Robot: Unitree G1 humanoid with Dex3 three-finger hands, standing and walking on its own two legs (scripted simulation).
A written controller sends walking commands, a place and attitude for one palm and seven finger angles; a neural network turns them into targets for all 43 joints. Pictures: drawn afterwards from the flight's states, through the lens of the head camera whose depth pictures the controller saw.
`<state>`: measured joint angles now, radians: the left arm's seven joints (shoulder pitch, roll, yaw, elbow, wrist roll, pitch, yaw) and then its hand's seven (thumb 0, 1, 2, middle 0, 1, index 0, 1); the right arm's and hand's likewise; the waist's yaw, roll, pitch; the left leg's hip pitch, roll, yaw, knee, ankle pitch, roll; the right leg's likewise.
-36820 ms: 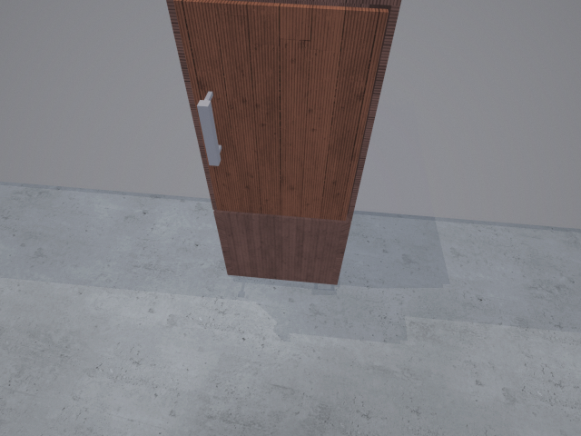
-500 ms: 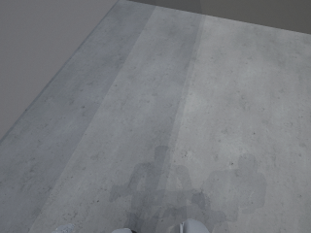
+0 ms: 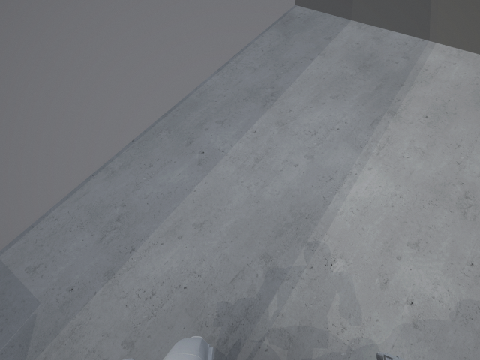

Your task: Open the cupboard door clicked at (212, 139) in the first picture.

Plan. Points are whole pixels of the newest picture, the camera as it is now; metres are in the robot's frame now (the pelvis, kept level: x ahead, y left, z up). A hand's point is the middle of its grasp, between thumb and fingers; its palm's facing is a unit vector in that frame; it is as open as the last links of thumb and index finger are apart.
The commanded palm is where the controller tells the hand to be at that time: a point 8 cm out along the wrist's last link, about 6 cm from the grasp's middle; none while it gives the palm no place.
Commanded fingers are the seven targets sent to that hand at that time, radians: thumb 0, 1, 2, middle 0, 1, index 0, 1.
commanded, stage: turn to face it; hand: left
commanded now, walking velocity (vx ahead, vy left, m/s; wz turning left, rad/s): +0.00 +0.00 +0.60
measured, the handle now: out of the picture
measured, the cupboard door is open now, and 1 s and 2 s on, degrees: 44 44 44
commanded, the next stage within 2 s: none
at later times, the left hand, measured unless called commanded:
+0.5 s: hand out of the picture +0.08 +0.23 -0.16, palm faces +0.27 -0.92 -0.29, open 7.4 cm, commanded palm none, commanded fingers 0.00 0.90 0.90 -0.20 -0.30 -0.20 -0.30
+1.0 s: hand out of the picture -0.05 +0.17 -0.19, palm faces +0.61 -0.76 -0.24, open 7.4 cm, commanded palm none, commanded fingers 0.00 0.90 0.90 -0.20 -0.30 -0.20 -0.30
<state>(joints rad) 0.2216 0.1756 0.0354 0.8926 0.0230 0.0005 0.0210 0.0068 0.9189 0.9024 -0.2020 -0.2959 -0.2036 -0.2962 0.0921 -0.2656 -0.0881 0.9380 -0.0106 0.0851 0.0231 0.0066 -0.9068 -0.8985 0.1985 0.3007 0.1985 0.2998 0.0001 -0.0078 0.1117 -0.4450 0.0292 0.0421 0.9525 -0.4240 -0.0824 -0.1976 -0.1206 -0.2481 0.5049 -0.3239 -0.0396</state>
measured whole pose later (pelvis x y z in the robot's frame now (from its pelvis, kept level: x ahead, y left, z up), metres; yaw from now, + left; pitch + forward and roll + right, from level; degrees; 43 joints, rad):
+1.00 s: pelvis +0.04 -0.02 -0.02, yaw +37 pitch +1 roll +1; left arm 0.25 0.24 0.06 0.91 0.02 0.03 0.01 0.01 0.91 0.90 -0.20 -0.30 -0.20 -0.30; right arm 0.08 -0.24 -0.07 0.90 -0.01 0.04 0.03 0.01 -0.91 -0.90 0.20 0.30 0.20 0.30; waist 0.01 -0.05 0.11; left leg -0.31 0.00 0.10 0.61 -0.31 0.01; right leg -0.27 -0.19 -0.30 0.75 -0.47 0.04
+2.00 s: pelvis +0.07 -0.03 -0.01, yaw +72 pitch +1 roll +0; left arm 0.20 0.28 0.08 0.93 0.02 0.07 0.01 0.01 0.91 0.90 -0.20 -0.30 -0.20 -0.30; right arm 0.09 -0.22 -0.05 0.89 -0.02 0.02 0.00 0.00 -0.90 -0.90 0.20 0.30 0.20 0.30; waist 0.02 -0.06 0.10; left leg -0.30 -0.03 0.04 0.58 -0.30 0.04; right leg -0.45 -0.12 -0.06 1.12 -0.49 0.08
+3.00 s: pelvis +0.10 -0.02 +0.00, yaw +99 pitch +0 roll -1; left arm 0.22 0.23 0.06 0.98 0.02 0.04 -0.01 0.01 0.91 0.90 -0.20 -0.29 -0.20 -0.30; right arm 0.17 -0.17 -0.02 0.96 -0.02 -0.01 -0.01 0.00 -0.90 -0.90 0.20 0.30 0.20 0.30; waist 0.04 -0.02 0.06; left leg -0.18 -0.02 0.01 0.45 -0.27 0.05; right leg -0.43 -0.10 -0.05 1.00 -0.43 0.05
